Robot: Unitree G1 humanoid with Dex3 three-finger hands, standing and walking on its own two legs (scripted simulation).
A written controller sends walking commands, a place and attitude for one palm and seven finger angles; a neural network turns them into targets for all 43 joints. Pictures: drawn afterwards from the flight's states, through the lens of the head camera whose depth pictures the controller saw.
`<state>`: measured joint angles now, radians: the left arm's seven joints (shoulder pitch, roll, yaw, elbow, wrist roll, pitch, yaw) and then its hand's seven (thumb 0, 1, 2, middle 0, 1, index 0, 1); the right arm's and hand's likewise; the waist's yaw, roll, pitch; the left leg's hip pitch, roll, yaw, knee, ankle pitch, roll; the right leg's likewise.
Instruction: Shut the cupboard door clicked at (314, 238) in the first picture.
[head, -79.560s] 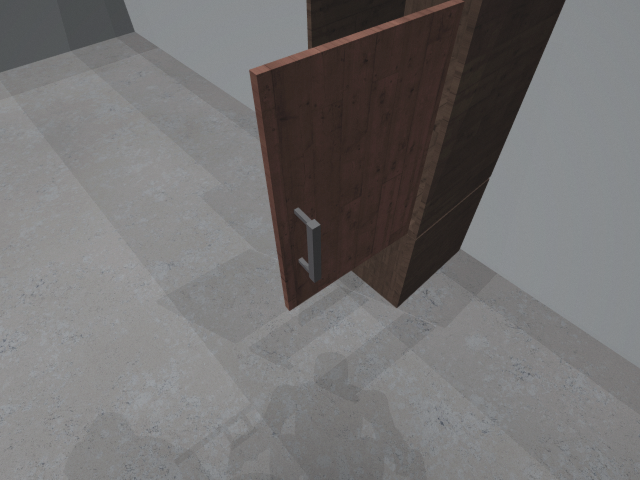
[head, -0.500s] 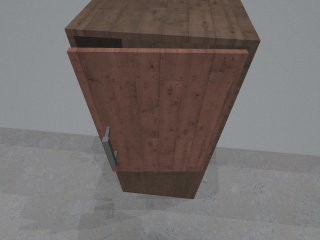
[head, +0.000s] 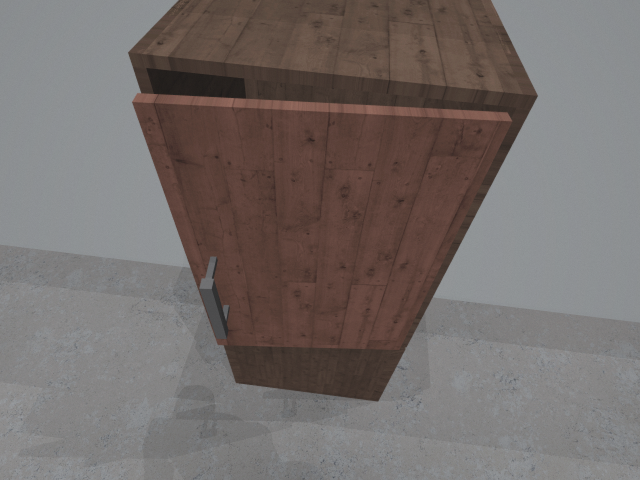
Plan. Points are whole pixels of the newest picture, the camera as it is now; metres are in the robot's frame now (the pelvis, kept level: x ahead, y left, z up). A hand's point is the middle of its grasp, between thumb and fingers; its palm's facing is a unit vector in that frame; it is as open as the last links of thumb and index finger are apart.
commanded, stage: look again from close up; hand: left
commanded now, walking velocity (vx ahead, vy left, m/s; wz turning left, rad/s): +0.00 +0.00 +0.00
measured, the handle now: (217, 300) +0.40 +0.20 -0.10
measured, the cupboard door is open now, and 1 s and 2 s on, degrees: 6 6 6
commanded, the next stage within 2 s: come to a stop and stand still in 0.50 s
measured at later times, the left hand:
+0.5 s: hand out of the picture -0.01 +0.15 -0.18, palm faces +0.02 -0.99 -0.15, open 7.4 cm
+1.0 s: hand out of the picture -0.03 +0.15 -0.17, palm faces +0.03 -0.98 -0.21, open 7.4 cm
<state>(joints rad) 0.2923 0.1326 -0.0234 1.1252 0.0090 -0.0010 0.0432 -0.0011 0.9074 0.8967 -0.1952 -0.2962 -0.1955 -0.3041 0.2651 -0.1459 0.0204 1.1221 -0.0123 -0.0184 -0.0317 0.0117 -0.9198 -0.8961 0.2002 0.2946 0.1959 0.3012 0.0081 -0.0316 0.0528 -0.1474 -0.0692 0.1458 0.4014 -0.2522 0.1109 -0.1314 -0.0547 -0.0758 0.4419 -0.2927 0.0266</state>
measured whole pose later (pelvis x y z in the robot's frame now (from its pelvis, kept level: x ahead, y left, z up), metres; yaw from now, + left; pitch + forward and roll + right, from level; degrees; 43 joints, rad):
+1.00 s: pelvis -0.02 -0.01 +0.00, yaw +0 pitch -2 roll +0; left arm 0.33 0.13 -0.03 1.10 0.01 -0.01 0.04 0.00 0.91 0.90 -0.19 -0.30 -0.19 -0.30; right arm 0.31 -0.17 0.02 1.07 -0.01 -0.01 -0.02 0.02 -0.93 -0.90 0.20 0.29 0.20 0.30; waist 0.00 0.04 0.00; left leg -0.18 -0.06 0.14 0.46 -0.26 0.10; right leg -0.17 -0.05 -0.09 0.51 -0.31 0.00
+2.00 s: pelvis +0.01 -0.07 +0.00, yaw +0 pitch -1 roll +1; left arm 0.32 0.11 -0.03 1.12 0.00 -0.02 0.04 0.00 0.91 0.90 -0.19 -0.30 -0.20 -0.30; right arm 0.29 -0.12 0.02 1.16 -0.01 -0.01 -0.04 0.01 -0.92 -0.90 0.20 0.29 0.19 0.30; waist 0.01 -0.01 0.05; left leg -0.13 0.01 0.12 0.40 -0.26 0.01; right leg -0.10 0.03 -0.10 0.42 -0.31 -0.07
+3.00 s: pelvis -0.01 -0.09 +0.00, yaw +0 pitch -1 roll +1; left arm 0.33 0.10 0.00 1.10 0.01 -0.01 0.05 0.00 0.91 0.90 -0.20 -0.30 -0.20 -0.30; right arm 0.30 -0.12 0.00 1.12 -0.01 0.02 -0.04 0.01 -0.91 -0.90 0.20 0.29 0.20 0.30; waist 0.02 0.01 0.06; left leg -0.16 0.03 0.11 0.44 -0.25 -0.01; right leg -0.13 0.04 -0.11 0.46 -0.30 -0.10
